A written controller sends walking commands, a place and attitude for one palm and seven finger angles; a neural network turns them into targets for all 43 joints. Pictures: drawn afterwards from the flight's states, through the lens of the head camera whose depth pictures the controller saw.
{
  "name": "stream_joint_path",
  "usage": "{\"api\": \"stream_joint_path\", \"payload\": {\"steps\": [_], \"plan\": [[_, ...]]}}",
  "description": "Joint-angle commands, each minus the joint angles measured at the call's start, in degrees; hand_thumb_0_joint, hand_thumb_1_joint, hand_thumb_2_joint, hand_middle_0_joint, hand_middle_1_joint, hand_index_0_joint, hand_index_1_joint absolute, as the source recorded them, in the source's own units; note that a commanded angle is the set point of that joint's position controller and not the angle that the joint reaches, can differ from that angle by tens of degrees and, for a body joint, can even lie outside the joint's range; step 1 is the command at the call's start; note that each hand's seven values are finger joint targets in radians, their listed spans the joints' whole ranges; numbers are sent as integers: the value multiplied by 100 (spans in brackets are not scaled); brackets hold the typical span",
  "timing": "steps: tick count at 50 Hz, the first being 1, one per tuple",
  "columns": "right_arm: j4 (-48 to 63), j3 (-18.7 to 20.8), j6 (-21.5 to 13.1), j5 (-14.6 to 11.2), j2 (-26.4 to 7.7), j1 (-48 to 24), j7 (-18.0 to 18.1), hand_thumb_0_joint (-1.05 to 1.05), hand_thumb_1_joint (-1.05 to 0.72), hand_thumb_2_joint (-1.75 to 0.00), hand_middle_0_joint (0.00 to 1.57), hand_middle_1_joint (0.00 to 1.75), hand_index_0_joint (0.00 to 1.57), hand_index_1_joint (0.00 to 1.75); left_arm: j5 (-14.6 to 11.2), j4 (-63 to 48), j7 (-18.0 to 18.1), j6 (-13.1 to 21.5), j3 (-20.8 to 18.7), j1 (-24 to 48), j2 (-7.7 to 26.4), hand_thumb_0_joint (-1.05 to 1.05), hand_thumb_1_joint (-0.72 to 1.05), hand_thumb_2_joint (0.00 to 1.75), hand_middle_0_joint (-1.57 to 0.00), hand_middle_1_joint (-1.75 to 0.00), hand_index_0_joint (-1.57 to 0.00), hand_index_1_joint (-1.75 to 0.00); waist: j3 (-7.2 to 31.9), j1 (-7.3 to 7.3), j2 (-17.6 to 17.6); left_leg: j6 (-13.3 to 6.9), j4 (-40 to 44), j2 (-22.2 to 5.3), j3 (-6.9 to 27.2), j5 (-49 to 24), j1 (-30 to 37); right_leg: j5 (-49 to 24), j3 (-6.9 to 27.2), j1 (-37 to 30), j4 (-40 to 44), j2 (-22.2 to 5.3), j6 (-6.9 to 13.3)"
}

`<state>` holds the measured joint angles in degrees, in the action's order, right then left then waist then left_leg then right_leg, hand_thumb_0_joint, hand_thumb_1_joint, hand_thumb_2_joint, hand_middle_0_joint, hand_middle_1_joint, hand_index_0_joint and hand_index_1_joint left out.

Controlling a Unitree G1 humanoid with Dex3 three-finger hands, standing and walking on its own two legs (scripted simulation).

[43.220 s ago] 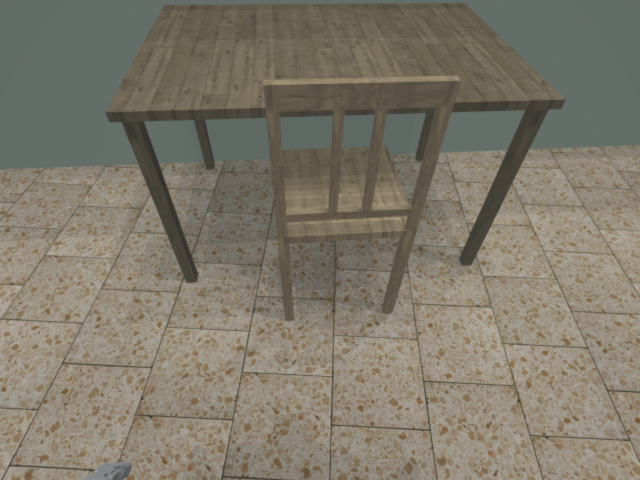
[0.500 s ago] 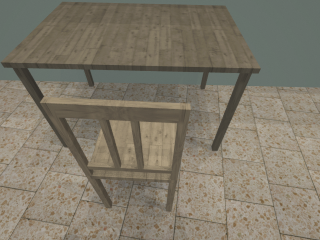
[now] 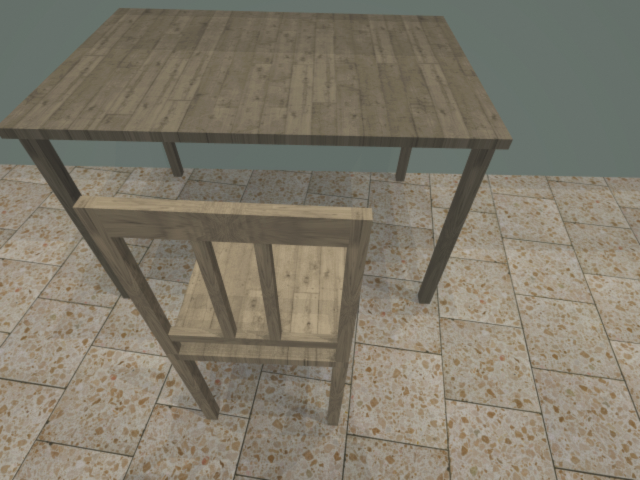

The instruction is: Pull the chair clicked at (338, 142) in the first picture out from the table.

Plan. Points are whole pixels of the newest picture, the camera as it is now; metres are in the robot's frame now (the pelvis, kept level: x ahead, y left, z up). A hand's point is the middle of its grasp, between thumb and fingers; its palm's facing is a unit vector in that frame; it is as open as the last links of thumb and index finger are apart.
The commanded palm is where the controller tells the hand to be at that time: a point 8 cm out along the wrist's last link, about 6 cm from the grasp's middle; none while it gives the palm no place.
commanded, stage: shuffle to correct the standing spot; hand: left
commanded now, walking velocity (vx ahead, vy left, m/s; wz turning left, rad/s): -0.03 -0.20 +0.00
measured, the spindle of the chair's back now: (217, 292) +0.42 +0.20 -0.09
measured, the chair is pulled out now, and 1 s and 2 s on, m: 0.23 0.23 0.23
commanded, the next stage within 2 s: come to a stop and stand still in 0.26 s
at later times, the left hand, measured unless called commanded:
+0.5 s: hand out of the picture -0.01 +0.12 -0.18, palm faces +0.02 -0.98 -0.21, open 7.4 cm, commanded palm none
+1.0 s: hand out of the picture -0.01 +0.17 -0.18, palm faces +0.03 -0.97 -0.24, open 7.4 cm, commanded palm none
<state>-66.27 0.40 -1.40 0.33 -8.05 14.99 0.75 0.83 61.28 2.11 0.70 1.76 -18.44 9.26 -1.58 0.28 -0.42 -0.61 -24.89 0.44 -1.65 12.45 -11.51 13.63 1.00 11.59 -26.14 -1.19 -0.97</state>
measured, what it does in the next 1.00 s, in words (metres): stands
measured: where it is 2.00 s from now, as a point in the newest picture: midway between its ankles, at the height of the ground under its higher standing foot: outside the picture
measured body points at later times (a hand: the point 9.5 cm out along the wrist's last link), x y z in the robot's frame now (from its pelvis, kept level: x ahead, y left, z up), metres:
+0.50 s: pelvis +0.00 -0.06 +0.00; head +0.01 -0.06 +0.44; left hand -0.01 +0.17 -0.16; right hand -0.01 -0.29 -0.17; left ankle -0.01 +0.09 -0.73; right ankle +0.00 -0.13 -0.74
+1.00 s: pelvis -0.03 -0.01 -0.01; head -0.04 -0.02 +0.44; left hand -0.01 +0.22 -0.16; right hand -0.02 -0.23 -0.17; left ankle -0.01 +0.07 -0.74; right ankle +0.00 -0.13 -0.74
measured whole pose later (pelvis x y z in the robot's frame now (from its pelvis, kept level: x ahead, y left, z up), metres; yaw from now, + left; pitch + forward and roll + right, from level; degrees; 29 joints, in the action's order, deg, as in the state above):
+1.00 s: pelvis -0.03 -0.01 -0.01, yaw +1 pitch -2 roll +0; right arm -59.4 0.7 0.6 1.7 -9.2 17.8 0.6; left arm 0.9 59.2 2.4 -0.5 0.1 -17.4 9.7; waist 0.6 1.6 1.6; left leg -3.1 -30.5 2.5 -2.2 15.1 -13.9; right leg 14.9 -0.8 15.3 -30.6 0.2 0.8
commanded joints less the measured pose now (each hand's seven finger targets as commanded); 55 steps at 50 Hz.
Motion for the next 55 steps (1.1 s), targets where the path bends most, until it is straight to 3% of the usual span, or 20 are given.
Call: {"api": "stream_joint_path", "payload": {"steps": [1,6,14,17,20,22,26,29,32,34,37,38,39,41,43,45,48,50,52,55], "plan": [[104,112,-65,-27,-561,377,31,0,-90,-90,20,30,20,30,12,-136,56,30,-125,-449,513,0,90,90,-20,-30,-20,-30,-211,17,15,-133,596,-726,724,-396,189,-194,293,487,488,-337,172],[123,216,4,0,-691,350,73,0,-90,-90,20,30,20,30,52,-177,24,-84,-167,-544,496,0,90,90,-20,-30,-20,-30,-402,5,302,-198,885,-1005,979,212,-73,-5,105,633,269,-197,130],[170,386,109,29,-817,377,156,0,-90,-90,20,30,20,30,77,-333,-47,-201,-274,-596,548,0,90,90,-20,-30,-20,-30,-219,10,419,-287,509,-1213,950,-188,-210,-99,74,737,0,-102,201],[210,395,150,35,-773,417,171,0,-90,-90,20,30,20,30,91,-429,-51,-225,-331,-599,648,0,90,90,-20,-30,-20,-30,-65,27,-21,-160,-48,-983,576,-236,-362,-308,404,622,235,-236,294],[258,291,192,43,-438,438,151,0,-90,-90,20,30,20,30,77,-440,-7,-169,-391,-609,877,0,90,90,-20,-30,-20,-30,32,16,-823,93,-950,-288,-109,572,-677,-119,1214,372,977,-795,495],[240,222,199,8,-342,389,114,0,-90,-90,20,30,20,30,49,-401,47,-63,-374,-520,887,0,90,90,-20,-30,-20,-30,88,-8,-833,129,-1607,-249,123,1217,-758,-84,1639,307,1412,-1145,644],[99,122,120,-32,-233,534,108,0,-90,-90,20,30,20,30,35,-343,104,69,-322,-320,797,0,90,90,-20,-30,-20,-30,-43,76,-242,138,-1088,-315,204,871,-535,-1738,1295,39,940,-1121,811],[31,63,70,-58,-213,625,122,0,-90,-90,20,30,20,30,-20,-327,118,77,-294,-255,763,0,90,90,-20,-30,-20,-30,-136,53,-15,119,162,-320,198,-158,-50,-2582,891,-19,401,-897,628],[97,59,47,-42,-411,602,150,0,-90,-90,20,30,20,30,-21,-352,137,64,-277,-360,633,0,90,90,-20,-30,-20,-30,60,-58,-15,0,71,-655,354,-1224,248,-2264,691,59,404,-638,304],[93,41,26,-43,-373,503,146,0,-90,-90,20,30,20,30,-31,-285,133,29,-251,-323,665,0,90,90,-20,-30,-20,-30,-19,-83,592,-62,196,-688,461,-1417,240,-1923,653,77,400,-606,281],[136,34,24,-38,-371,529,111,0,-90,-90,20,30,20,30,-8,-262,110,36,-225,-384,619,0,90,90,-20,-30,-20,-30,-48,-74,235,-87,315,-668,522,-773,162,-1049,662,107,601,-537,324],[696,72,-12,-39,-622,-249,117,0,-90,-90,20,30,20,30,10,11,294,153,-316,-699,696,0,90,90,-20,-30,-20,-30,-399,-240,253,131,-911,-534,67,-265,-425,-3662,905,-16,486,-918,35],[790,27,42,-50,-478,-67,116,0,-90,-90,20,30,20,30,-10,-88,260,200,-309,-494,957,0,90,90,-20,-30,-20,-30,-2,28,226,184,-688,-301,115,121,-539,-4536,1123,-512,259,-1254,341],[771,70,73,22,-419,529,93,0,-90,-90,20,30,20,30,-25,-343,174,175,-275,-152,788,0,90,90,-20,-30,-20,-30,481,202,-251,71,-394,-293,235,480,-131,-1717,955,-256,421,-1140,692],[785,104,117,56,-553,550,38,0,-90,-90,20,30,20,30,-12,-446,132,124,-273,107,710,0,90,90,-20,-30,-20,-30,58,201,-801,22,-300,-293,351,409,-76,759,857,430,828,-807,618],[843,131,147,107,-618,532,6,0,-90,-90,20,30,20,30,7,-530,99,22,-299,239,712,0,90,90,-20,-30,-20,-30,-463,177,-360,-41,-10,-348,510,805,-357,1695,698,987,763,-618,527],[949,159,143,137,-754,518,-19,0,-90,-90,20,30,20,30,33,-564,75,-20,-321,101,648,0,90,90,-20,-30,-20,-30,-739,109,-141,-163,499,-460,840,1469,-966,1766,530,1016,396,-377,429],[1016,164,119,141,-808,386,-14,0,-90,-90,20,30,20,30,41,-575,55,-66,-322,-70,562,0,90,90,-20,-30,-20,-30,-680,-1,471,-255,1066,-687,1177,2021,-1300,1172,136,650,-136,-137,328],[1078,162,91,90,-874,179,1,0,-90,-90,20,30,20,30,59,-497,38,-53,-285,-277,442,0,90,90,-20,-30,-20,-30,-485,-140,265,-330,1174,-773,1287,1985,-1467,528,-45,152,-368,-56,273],[1057,141,48,72,-846,200,10,0,-90,-90,20,30,20,30,53,-472,19,-36,-266,-271,425,0,90,90,-20,-30,-20,-30,-360,-121,234,-329,1211,-764,1309,1791,-1158,427,-12,192,-233,-139,290]]}}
